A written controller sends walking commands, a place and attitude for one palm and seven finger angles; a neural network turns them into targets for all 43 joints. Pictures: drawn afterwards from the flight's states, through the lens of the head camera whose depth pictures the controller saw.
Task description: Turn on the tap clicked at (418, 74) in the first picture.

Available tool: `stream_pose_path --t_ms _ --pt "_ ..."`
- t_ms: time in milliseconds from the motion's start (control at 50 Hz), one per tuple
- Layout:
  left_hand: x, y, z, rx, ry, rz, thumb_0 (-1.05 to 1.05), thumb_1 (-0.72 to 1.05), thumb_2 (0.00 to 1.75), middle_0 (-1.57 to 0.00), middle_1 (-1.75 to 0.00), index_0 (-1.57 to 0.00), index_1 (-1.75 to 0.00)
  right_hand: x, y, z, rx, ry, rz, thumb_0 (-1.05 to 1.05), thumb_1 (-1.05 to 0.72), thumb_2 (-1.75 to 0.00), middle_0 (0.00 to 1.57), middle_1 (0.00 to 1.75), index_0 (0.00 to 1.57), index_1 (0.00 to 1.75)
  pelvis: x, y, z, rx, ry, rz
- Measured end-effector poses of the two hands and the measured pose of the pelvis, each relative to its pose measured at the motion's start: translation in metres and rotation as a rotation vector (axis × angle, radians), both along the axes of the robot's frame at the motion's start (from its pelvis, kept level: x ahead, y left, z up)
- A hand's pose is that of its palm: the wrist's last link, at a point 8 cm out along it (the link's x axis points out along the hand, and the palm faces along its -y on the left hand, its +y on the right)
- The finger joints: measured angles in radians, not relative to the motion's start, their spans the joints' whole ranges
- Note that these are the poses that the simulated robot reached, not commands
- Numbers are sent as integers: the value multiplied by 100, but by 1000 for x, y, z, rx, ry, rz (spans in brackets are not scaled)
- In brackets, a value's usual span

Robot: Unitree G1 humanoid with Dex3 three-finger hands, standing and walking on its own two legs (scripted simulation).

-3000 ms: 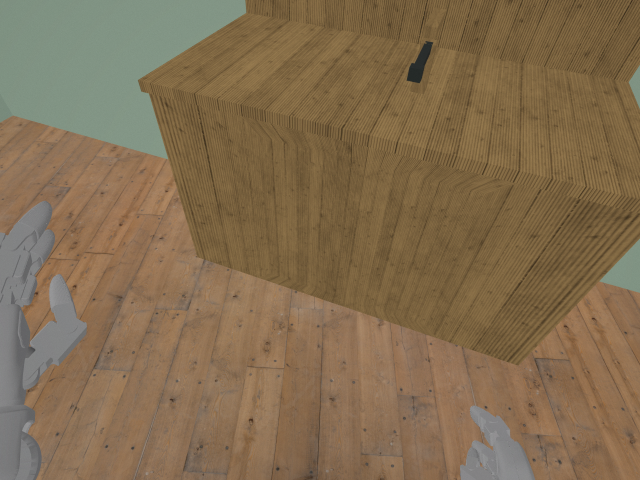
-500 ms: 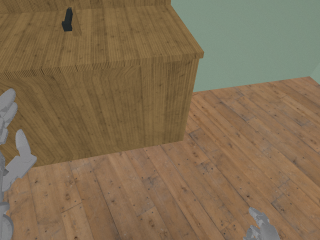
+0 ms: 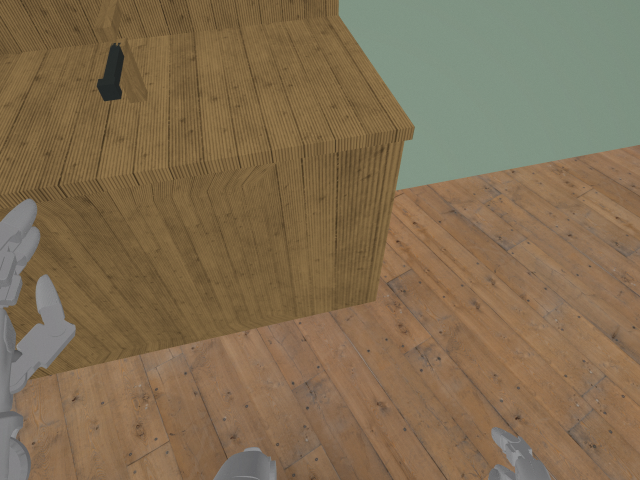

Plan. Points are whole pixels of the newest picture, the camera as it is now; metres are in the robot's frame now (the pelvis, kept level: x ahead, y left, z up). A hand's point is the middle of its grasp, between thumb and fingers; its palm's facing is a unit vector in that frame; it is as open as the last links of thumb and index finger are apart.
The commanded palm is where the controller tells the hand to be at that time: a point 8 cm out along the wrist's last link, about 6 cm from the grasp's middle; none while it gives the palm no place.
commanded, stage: take the last steps up to it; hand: left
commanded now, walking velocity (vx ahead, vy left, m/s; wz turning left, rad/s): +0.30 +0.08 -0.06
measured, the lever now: (109, 89) +0.68 +0.40 +0.13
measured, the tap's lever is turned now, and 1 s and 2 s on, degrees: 0 0 0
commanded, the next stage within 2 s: come to a stop and stand still in 1.06 s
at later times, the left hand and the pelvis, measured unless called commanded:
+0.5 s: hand (91, 232) +0.32 +0.26 +0.17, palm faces +0.42 -0.80 -0.42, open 7.4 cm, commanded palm +0.27 +0.30 +0.18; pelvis +0.10 +0.02 -0.02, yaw -2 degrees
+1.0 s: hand (114, 168) +0.41 +0.27 +0.18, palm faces +0.35 -0.84 -0.42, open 7.4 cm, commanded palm +0.36 +0.31 +0.18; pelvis +0.18 +0.04 +0.00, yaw -3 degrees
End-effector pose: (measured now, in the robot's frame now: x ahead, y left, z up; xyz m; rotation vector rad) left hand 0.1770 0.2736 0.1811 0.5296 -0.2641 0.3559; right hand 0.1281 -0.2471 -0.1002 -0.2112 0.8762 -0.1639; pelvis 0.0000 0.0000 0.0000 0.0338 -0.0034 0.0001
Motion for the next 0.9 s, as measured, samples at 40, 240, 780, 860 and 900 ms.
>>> stream_pose_path --t_ms 40,240,780,860,900 --pt "11 3 1 -5 -21 -21 1 89 90 -21 -30 -21 -31 13 0 8 -34 -22 -3 1 -91 -90 20 30 20 30 11 7 -1 0 -5 -5" --pt "80 37 8 10 -170 -85 1 89 90 -21 -30 -21 -31 83 43 21 -9 -198 -58 1 -91 -90 20 30 19 29 55 35 -17 -20 -19 -47" --pt "174 43 5 -14 -164 -118 1 89 90 -22 -30 -21 -31 165 32 25 -102 -145 -83 1 -91 -90 20 30 20 30 159 51 -16 -26 -37 -58" --pt "192 51 12 -7 -155 -106 2 89 90 -21 -30 -21 -31 182 52 28 -41 -175 -74 1 -91 -90 20 30 19 29 168 53 -9 -46 -21 -59" --pt "195 48 15 -9 -142 -108 2 89 90 -21 -30 -21 -31 188 62 27 -2 -178 -60 1 -91 -90 20 30 19 29 173 52 -6 -51 -11 -62"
